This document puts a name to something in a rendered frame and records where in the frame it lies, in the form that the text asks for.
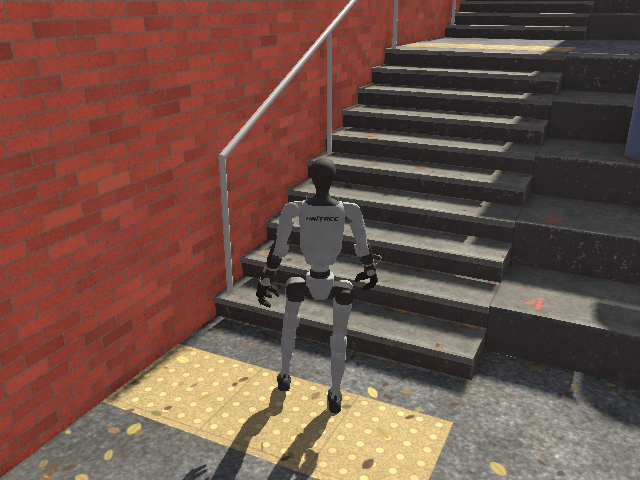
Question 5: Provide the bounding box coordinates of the left robot upper arm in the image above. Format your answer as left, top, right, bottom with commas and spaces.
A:
272, 201, 302, 257

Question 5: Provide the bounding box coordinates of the robot right forearm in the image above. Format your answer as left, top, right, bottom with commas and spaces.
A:
359, 241, 376, 276

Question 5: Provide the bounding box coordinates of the robot left forearm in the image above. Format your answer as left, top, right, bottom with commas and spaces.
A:
259, 241, 282, 286

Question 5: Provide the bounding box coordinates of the right robot upper arm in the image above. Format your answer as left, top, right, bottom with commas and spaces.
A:
343, 202, 370, 257

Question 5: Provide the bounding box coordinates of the robot left hand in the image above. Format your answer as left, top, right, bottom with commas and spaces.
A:
256, 282, 279, 308

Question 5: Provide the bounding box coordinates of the robot head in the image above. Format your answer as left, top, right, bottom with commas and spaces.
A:
305, 158, 340, 206

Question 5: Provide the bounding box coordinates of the robot torso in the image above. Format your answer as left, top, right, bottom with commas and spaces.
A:
298, 196, 345, 300

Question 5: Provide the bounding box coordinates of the robot right hand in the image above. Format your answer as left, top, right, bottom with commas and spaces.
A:
355, 272, 378, 290

